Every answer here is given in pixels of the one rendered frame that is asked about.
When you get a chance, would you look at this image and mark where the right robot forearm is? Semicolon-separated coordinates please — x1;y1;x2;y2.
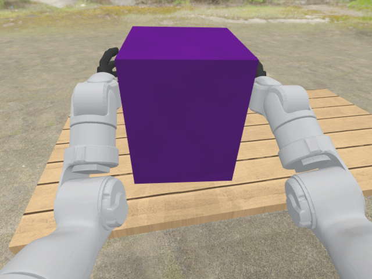
248;76;366;213

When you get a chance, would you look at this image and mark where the table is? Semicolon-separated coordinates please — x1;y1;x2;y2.
8;89;372;255

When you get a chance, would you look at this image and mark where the carton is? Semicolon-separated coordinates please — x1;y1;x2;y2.
115;26;259;184

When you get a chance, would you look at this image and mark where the robot left upper arm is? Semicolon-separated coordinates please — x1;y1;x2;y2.
0;176;128;279

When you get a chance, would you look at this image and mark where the left robot forearm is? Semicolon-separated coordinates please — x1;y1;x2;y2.
53;72;121;221

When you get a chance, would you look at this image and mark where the robot left hand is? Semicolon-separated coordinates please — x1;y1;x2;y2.
97;47;119;82

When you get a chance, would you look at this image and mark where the robot right hand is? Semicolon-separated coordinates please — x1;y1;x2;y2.
255;62;266;78

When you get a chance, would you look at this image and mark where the robot right upper arm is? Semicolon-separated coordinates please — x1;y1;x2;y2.
285;166;372;279

